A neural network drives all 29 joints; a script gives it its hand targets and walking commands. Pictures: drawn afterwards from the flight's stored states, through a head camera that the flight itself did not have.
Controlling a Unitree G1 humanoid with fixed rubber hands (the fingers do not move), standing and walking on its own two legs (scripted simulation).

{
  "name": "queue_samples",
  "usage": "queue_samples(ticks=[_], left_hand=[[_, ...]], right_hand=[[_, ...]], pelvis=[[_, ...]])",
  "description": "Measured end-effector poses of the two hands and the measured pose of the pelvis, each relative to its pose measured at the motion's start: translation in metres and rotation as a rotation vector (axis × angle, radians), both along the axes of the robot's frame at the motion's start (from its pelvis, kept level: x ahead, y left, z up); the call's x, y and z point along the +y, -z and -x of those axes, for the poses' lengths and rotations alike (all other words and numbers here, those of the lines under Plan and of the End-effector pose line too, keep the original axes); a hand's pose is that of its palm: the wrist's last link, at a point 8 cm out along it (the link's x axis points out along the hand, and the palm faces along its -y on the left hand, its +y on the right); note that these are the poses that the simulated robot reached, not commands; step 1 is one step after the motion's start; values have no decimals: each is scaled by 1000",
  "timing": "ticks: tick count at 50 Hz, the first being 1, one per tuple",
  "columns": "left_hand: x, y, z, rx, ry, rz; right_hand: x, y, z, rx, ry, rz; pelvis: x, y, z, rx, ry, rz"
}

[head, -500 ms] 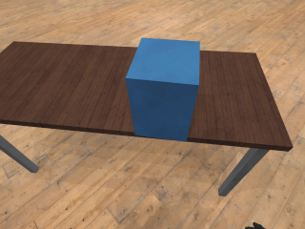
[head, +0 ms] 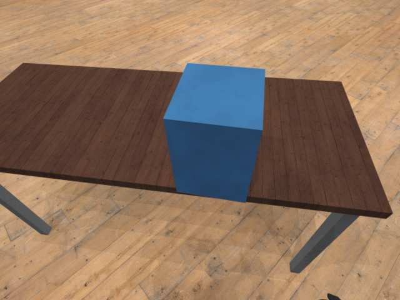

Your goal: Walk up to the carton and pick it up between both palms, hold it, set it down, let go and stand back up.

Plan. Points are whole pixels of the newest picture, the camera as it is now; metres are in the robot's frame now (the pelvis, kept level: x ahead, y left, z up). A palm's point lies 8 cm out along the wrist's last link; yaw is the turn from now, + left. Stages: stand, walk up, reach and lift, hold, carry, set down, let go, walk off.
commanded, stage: walk up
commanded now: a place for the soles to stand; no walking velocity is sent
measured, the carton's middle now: (217, 135) +0.47 -0.01 +0.05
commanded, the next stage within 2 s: none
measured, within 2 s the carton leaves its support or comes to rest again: neither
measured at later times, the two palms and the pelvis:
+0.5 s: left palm out of the picture +0.13 +0.27 -0.09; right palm (339, 296) +0.16 -0.25 -0.09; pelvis +0.04 +0.01 +0.01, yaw +0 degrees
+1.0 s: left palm out of the picture +0.09 +0.30 -0.09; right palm out of the picture +0.15 -0.24 -0.09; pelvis +0.03 +0.03 +0.00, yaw -2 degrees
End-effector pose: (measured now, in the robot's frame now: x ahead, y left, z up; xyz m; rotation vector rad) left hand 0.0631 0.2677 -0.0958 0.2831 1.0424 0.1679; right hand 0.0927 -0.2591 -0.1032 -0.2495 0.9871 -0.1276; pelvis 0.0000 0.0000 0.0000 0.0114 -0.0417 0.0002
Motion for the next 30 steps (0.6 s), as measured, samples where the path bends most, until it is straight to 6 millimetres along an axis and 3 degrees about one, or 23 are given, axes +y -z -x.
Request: queue_samples(ticks=[7, 17, 30], left_hand=[[-8, -2, -27, -27, 13, 32], [-4, -9, -61, -78, 33, 23], [1, -9, -61, -68, 29, 21]], right_hand=[[3, -6, -23, 12, 6, -6], [5, -13, -61, -44, -16, -3], [13, -13, -67, -47, -22, -14]], pelvis=[[0, -5, -19, 20, 4, 15], [4, -6, -33, 20, 5, 14], [9, -6, -35, 15, 11, 11]])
